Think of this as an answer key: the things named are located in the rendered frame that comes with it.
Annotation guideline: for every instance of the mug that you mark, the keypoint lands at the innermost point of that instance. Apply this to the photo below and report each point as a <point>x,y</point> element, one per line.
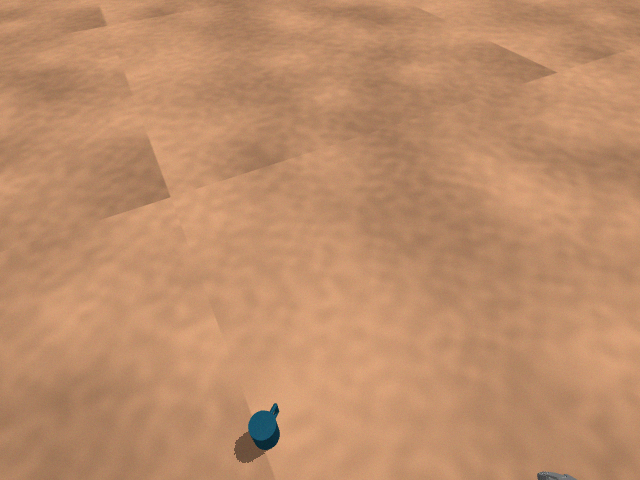
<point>263,428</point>

